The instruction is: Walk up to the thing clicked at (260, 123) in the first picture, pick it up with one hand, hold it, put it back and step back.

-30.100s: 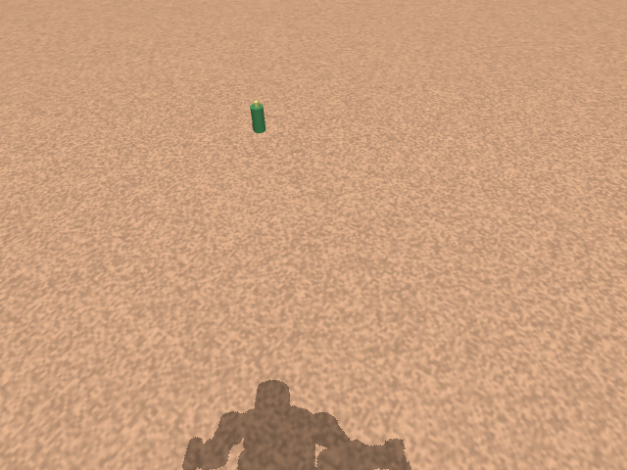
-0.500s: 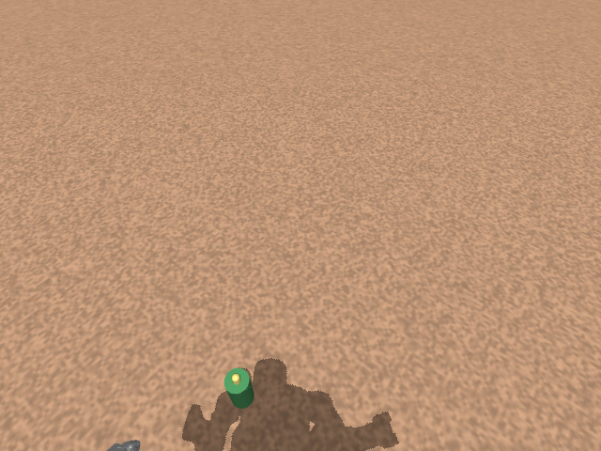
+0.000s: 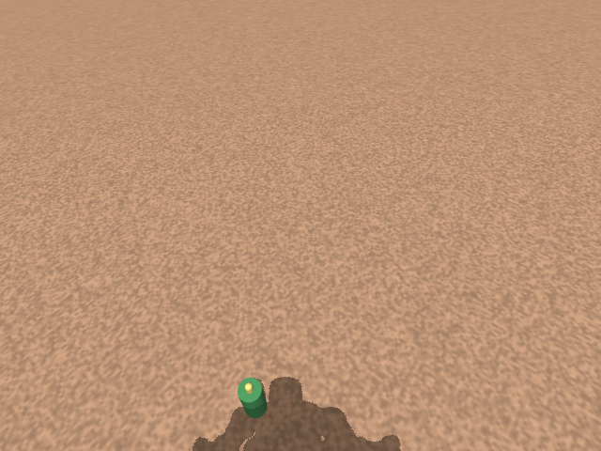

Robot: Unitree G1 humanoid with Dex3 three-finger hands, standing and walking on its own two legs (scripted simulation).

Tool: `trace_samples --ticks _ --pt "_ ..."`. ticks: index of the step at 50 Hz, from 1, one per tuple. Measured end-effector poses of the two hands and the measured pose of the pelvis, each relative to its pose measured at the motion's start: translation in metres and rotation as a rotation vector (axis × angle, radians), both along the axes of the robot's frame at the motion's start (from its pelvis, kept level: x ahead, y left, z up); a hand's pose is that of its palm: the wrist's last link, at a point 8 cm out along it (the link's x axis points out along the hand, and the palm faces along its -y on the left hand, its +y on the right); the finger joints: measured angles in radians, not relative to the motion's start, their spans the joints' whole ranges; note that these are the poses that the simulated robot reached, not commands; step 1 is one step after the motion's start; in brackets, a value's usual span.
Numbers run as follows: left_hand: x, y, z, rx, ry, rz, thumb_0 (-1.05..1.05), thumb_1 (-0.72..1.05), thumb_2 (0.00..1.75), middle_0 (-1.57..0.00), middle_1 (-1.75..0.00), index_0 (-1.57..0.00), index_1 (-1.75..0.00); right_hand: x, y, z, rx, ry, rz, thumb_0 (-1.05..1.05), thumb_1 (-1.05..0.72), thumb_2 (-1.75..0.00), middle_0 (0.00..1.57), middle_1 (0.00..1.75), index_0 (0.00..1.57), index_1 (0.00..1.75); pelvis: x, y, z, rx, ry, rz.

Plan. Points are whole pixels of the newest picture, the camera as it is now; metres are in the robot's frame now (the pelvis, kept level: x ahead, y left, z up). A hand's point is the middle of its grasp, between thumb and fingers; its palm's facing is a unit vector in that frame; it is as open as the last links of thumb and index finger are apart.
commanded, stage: stand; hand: left
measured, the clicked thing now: (252, 396) +0.42 +0.20 -0.68
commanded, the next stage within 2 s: step back in 1.32 s
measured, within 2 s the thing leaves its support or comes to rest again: neither
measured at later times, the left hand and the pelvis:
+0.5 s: hand out of the picture +0.07 +0.23 -0.16, palm faces -0.03 -0.94 -0.34, open 7.4 cm; pelvis +0.01 -0.01 +0.00, yaw -1 degrees
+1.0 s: hand out of the picture +0.11 +0.24 -0.15, palm faces -0.03 -0.94 -0.34, open 7.4 cm; pelvis +0.03 -0.01 +0.00, yaw -1 degrees
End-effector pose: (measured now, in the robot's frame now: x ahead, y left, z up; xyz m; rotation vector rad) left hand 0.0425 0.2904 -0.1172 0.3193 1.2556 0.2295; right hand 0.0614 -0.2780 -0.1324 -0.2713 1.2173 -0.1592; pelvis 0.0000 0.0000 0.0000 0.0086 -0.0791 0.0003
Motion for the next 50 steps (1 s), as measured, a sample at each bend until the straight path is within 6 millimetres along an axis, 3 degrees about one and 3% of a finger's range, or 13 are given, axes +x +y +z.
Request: trace_samples --ticks 12,19,34,50 --pt "-0.006 -0.007 -0.001 -0.001 0.044 0.000 0.00 0.91 0.90 -0.20 -0.30 -0.20 -0.30 -0.018 -0.021 0.001 -0.022 0.062 -0.022 0.00 -0.91 -0.90 0.21 0.30 0.20 0.30 -0.002 -0.009 0.001 -0.002 0.017 -0.004" --pt "0.004 -0.013 -0.003 -0.012 0.051 -0.005 0.00 0.91 0.90 -0.21 -0.30 -0.21 -0.30 -0.021 -0.025 0.001 -0.025 0.087 -0.032 0.00 -0.91 -0.90 0.21 0.30 0.20 0.30 0.004 -0.012 0.002 -0.005 0.023 -0.008" --pt "0.046 -0.016 0.000 -0.025 0.000 -0.032 0.00 0.91 0.90 -0.21 -0.30 -0.21 -0.30 0.004 -0.022 0.005 -0.026 0.059 -0.030 0.00 -0.91 -0.90 0.21 0.30 0.20 0.30 0.019 -0.011 0.004 -0.007 0.033 -0.017" --pt "0.065 -0.009 0.002 -0.018 -0.008 -0.034 0.00 0.91 0.90 -0.20 -0.30 -0.20 -0.30 0.026 -0.021 0.009 -0.037 0.032 -0.028 0.00 -0.91 -0.90 0.21 0.30 0.20 0.30 0.031 -0.007 0.005 -0.006 0.040 -0.023"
